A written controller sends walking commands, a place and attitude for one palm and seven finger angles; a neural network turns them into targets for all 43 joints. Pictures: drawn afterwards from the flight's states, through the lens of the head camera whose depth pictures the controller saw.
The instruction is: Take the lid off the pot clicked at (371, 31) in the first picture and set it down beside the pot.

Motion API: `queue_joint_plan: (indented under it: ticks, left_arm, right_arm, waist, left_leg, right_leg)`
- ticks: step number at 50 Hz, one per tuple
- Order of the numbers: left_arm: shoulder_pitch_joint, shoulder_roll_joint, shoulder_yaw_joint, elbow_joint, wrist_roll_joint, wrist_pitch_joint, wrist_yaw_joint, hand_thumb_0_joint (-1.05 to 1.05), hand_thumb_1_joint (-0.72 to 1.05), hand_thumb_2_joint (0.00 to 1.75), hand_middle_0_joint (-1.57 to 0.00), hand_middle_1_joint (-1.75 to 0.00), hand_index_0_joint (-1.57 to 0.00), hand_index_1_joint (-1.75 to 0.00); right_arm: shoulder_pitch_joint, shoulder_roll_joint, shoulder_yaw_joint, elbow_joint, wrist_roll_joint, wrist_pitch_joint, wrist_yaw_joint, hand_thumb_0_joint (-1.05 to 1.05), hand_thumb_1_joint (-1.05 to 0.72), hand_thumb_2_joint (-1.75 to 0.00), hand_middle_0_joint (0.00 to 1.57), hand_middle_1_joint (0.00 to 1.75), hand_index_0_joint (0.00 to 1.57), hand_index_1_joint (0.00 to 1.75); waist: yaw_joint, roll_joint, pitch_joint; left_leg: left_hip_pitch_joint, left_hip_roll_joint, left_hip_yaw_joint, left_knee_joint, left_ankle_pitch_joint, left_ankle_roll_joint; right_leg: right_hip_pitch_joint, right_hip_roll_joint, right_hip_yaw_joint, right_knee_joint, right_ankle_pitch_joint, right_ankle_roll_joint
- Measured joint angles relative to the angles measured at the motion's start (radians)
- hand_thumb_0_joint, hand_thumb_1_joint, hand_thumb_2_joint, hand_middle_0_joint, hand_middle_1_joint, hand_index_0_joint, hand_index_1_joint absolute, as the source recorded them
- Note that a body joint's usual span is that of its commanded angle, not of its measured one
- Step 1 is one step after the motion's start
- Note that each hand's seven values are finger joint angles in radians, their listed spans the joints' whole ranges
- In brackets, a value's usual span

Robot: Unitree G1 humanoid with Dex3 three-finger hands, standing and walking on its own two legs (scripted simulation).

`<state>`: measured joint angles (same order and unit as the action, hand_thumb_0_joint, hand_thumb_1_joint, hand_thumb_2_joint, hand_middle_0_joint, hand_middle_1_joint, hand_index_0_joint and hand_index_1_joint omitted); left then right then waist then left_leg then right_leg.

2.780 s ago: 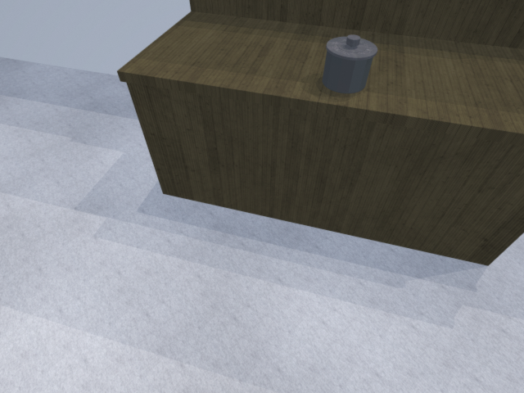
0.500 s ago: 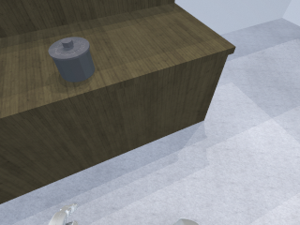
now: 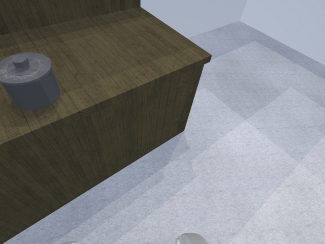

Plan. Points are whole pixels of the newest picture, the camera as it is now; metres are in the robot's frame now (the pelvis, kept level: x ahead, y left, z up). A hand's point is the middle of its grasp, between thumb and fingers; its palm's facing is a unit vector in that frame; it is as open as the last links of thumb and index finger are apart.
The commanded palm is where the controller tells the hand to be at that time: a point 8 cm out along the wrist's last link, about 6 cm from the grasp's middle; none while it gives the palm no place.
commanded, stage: walk to a spot facing it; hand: left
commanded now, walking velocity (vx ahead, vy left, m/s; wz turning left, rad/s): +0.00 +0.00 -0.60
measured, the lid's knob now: (20, 61) +0.59 +0.49 +0.07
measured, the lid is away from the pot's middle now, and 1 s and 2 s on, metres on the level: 0.00 0.00 0.00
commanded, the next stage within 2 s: turn to face it in 0.28 s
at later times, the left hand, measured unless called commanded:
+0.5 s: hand (113, 240) +0.15 +0.13 -0.16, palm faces -0.24 -0.94 -0.26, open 7.4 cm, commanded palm none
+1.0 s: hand out of the picture +0.10 +0.16 -0.16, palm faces +0.02 -0.96 -0.29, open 7.4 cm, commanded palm none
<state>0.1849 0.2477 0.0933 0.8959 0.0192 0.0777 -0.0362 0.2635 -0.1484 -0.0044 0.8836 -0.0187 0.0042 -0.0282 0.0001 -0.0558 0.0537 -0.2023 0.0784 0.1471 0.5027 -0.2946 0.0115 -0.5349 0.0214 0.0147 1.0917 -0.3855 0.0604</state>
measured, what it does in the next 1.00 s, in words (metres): steps on the spot: right foot, then left foot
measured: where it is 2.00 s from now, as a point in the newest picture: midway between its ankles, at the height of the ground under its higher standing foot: outside the picture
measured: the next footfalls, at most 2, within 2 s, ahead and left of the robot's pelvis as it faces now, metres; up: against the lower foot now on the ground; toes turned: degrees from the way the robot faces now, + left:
right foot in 0.26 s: +0.05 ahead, -0.14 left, +0.00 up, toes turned -16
left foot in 0.62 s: +0.10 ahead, +0.07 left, +0.00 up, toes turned -10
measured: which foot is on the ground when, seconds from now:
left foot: down 0.00-0.28, up 0.30-0.60, down 0.62-1.00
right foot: up 0.00-0.24, down 0.26-0.66, up 0.68-1.00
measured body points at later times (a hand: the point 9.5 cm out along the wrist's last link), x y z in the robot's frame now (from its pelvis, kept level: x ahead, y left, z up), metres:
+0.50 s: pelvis +0.01 -0.04 +0.00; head +0.04 -0.06 +0.45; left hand +0.17 +0.18 -0.14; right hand +0.01 -0.30 -0.15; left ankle +0.04 +0.11 -0.68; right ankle +0.01 -0.13 -0.74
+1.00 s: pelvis +0.01 -0.05 -0.01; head +0.04 -0.07 +0.44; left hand +0.10 +0.21 -0.14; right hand +0.01 -0.30 -0.17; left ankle +0.07 +0.08 -0.74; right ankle -0.01 -0.17 -0.73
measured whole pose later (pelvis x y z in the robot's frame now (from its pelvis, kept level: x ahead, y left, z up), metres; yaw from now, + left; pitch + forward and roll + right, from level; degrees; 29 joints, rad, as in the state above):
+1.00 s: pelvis +0.01 -0.05 -0.01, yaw -2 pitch +1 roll +0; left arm 0.17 0.21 0.07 0.93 0.00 0.04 0.02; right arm 0.28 -0.20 -0.06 0.96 -0.02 0.06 -0.01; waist -0.04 0.04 0.06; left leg -0.33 -0.05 -0.15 0.51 -0.18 -0.02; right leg -0.28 0.01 0.02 0.62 -0.37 0.04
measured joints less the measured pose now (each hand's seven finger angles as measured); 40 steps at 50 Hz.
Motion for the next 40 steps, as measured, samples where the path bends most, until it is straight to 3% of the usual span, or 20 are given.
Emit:
queue_joint_plan:
  ticks: [3, 6, 11, 13, 14, 16, 18, 20, 26, 29, 31, 34, 37, 40]
  left_arm:
    - [0.015, -0.001, 0.001, 0.011, -0.002, 0.007, -0.001, 0.01, 0.91, 0.90, -0.20, -0.30, -0.20, -0.30]
    - [0.018, -0.008, -0.002, 0.021, -0.002, 0.014, -0.001, 0.01, 0.91, 0.90, -0.19, -0.30, -0.19, -0.30]
    - [0.007, -0.025, -0.011, 0.022, 0.000, 0.006, -0.002, 0.01, 0.91, 0.90, -0.19, -0.30, -0.19, -0.30]
    - [0.004, -0.025, -0.017, 0.011, 0.001, -0.011, -0.003, 0.01, 0.91, 0.90, -0.19, -0.30, -0.19, -0.30]
    - [-0.003, -0.029, -0.018, 0.009, 0.004, -0.026, 0.000, 0.01, 0.91, 0.90, -0.19, -0.30, -0.19, -0.30]
    - [-0.018, -0.039, -0.025, 0.001, -0.003, -0.044, 0.011, 0.01, 0.91, 0.90, -0.20, -0.30, -0.20, -0.30]
    - [-0.018, -0.046, -0.025, -0.009, -0.007, -0.047, 0.024, 0.01, 0.90, 0.90, -0.20, -0.30, -0.20, -0.30]
    - [-0.012, -0.048, -0.026, -0.011, -0.006, -0.043, 0.032, 0.01, 0.90, 0.90, -0.20, -0.30, -0.20, -0.30]
    - [0.002, -0.051, -0.043, 0.015, 0.007, -0.042, 0.042, 0.01, 0.90, 0.90, -0.20, -0.30, -0.20, -0.30]
    - [0.000, -0.057, -0.055, 0.035, 0.006, -0.051, 0.047, 0.01, 0.90, 0.90, -0.20, -0.30, -0.20, -0.30]
    - [-0.001, -0.063, -0.061, 0.044, -0.002, -0.053, 0.049, 0.01, 0.90, 0.90, -0.20, -0.30, -0.20, -0.30]
    - [-0.011, -0.062, -0.057, 0.057, -0.008, -0.041, 0.051, 0.00, 0.90, 0.90, -0.20, -0.30, -0.20, -0.30]
    - [-0.012, -0.062, -0.047, 0.067, -0.005, -0.031, 0.050, 0.00, 0.90, 0.90, -0.20, -0.30, -0.20, -0.30]
    - [-0.008, -0.060, -0.036, 0.069, -0.008, -0.030, 0.048, 0.01, 0.90, 0.90, -0.20, -0.30, -0.20, -0.30]
  right_arm:
    - [-0.002, -0.002, -0.009, 0.008, 0.002, 0.000, -0.002, 0.00, -0.91, -0.90, 0.21, 0.30, 0.20, 0.30]
    - [-0.006, -0.012, -0.021, 0.013, 0.001, 0.001, 0.004, 0.00, -0.91, -0.90, 0.21, 0.30, 0.20, 0.30]
    - [-0.012, -0.039, -0.043, 0.024, -0.003, 0.009, 0.013, 0.00, -0.90, -0.90, 0.21, 0.30, 0.20, 0.30]
    - [-0.001, -0.053, -0.051, 0.025, 0.000, 0.012, 0.018, 0.00, -0.90, -0.90, 0.21, 0.30, 0.20, 0.30]
    - [0.000, -0.064, -0.056, 0.028, 0.003, 0.018, 0.020, 0.00, -0.90, -0.90, 0.21, 0.30, 0.20, 0.30]
    - [-0.009, -0.084, -0.062, 0.038, 0.008, 0.041, 0.012, 0.00, -0.90, -0.90, 0.21, 0.30, 0.20, 0.30]
    - [-0.026, -0.094, -0.063, 0.048, 0.008, 0.062, 0.006, 0.00, -0.90, -0.90, 0.21, 0.30, 0.20, 0.30]
    - [-0.045, -0.098, -0.064, 0.045, 0.005, 0.068, 0.007, 0.00, -0.91, -0.90, 0.20, 0.30, 0.20, 0.30]
    - [-0.060, -0.086, -0.051, 0.040, 0.004, 0.047, 0.010, 0.00, -0.91, -0.90, 0.20, 0.30, 0.20, 0.30]
    - [-0.038, -0.068, -0.039, 0.065, 0.007, 0.035, 0.011, 0.00, -0.91, -0.90, 0.20, 0.30, 0.20, 0.30]
    - [-0.010, -0.056, -0.027, 0.083, 0.008, 0.027, 0.014, 0.00, -0.91, -0.90, 0.20, 0.30, 0.20, 0.30]
    - [0.020, -0.020, -0.009, 0.112, 0.000, 0.030, 0.021, 0.00, -0.91, -0.90, 0.20, 0.30, 0.20, 0.30]
    - [0.036, 0.007, -0.002, 0.117, -0.004, 0.031, 0.014, 0.00, -0.91, -0.90, 0.20, 0.30, 0.20, 0.30]
    - [0.041, 0.010, -0.007, 0.113, -0.003, 0.031, 0.014, 0.00, -0.91, -0.90, 0.21, 0.30, 0.20, 0.30]
  waist:
    - [0.007, 0.012, 0.008]
    - [0.006, 0.025, 0.021]
    - [-0.008, 0.054, 0.042]
    - [-0.011, 0.067, 0.042]
    - [-0.011, 0.085, 0.046]
    - [-0.015, 0.106, 0.056]
    - [-0.006, 0.106, 0.055]
    - [-0.002, 0.100, 0.048]
    - [-0.017, 0.080, 0.001]
    - [-0.022, 0.075, -0.023]
    - [-0.026, 0.077, -0.038]
    - [-0.024, 0.038, -0.050]
    - [-0.024, 0.027, -0.045]
    - [-0.023, 0.038, -0.028]
  left_leg:
    - [0.034, 0.016, 0.038, -0.028, 0.002, -0.003]
    - [0.051, 0.033, 0.077, -0.024, -0.011, -0.009]
    - [0.047, 0.072, 0.144, 0.048, -0.063, -0.034]
    - [0.026, 0.096, 0.160, 0.120, -0.103, -0.052]
    - [-0.007, 0.118, 0.143, 0.196, -0.120, -0.057]
    - [-0.106, 0.101, 0.027, 0.409, -0.223, -0.064]
    - [-0.184, 0.066, -0.051, 0.561, -0.230, -0.068]
    - [-0.231, 0.047, -0.088, 0.609, -0.183, -0.075]
    - [-0.229, 0.003, -0.118, 0.460, -0.116, -0.060]
    - [-0.152, -0.016, -0.115, 0.271, -0.080, -0.048]
    - [-0.082, -0.022, -0.117, 0.113, 0.008, -0.038]
    - [-0.076, -0.057, -0.137, 0.090, 0.001, 0.006]
    - [-0.073, -0.080, -0.157, 0.042, 0.032, 0.014]
    - [-0.067, -0.093, -0.181, -0.015, 0.076, 0.016]
  right_leg:
    - [0.019, -0.033, -0.023, -0.016, 0.007, 0.016]
    - [0.063, -0.061, -0.047, -0.126, 0.000, 0.016]
    - [0.154, -0.066, -0.083, -0.327, -0.009, -0.013]
    - [0.219, -0.055, -0.100, -0.462, 0.084, -0.034]
    - [0.221, -0.040, -0.105, -0.473, 0.107, -0.058]
    - [0.209, -0.025, -0.107, -0.442, 0.086, -0.093]
    - [0.217, -0.015, -0.089, -0.461, 0.086, -0.106]
    - [0.230, -0.003, -0.064, -0.503, 0.112, -0.105]
    - [0.272, 0.009, -0.030, -0.595, 0.161, -0.105]
    - [0.299, 0.011, -0.045, -0.613, 0.159, -0.097]
    - [0.306, 0.014, -0.071, -0.593, 0.138, -0.086]
    - [0.283, -0.017, -0.090, -0.513, 0.057, -0.060]
    - [0.211, -0.019, -0.052, -0.304, -0.058, -0.044]
    - [0.160, -0.022, -0.026, -0.174, -0.074, -0.029]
